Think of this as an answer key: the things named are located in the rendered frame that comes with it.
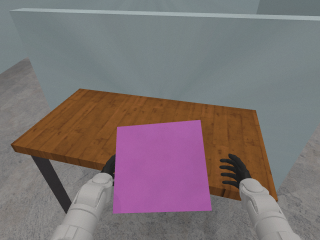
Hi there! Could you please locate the right robot hand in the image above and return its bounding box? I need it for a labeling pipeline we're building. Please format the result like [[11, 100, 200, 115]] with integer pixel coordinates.
[[219, 153, 252, 189]]

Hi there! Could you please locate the robot right forearm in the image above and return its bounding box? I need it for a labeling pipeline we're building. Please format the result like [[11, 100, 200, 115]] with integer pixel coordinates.
[[239, 178, 301, 240]]

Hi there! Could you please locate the carton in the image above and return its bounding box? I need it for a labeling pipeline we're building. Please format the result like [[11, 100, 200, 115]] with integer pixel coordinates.
[[113, 120, 212, 214]]

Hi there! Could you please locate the left robot hand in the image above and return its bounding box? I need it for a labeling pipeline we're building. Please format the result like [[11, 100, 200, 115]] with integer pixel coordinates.
[[100, 154, 116, 186]]

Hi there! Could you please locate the robot left forearm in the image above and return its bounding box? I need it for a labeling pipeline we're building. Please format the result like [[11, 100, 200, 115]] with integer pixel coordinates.
[[50, 172, 113, 240]]

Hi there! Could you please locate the table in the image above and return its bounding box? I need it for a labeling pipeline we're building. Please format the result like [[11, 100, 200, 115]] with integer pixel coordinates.
[[10, 88, 278, 214]]

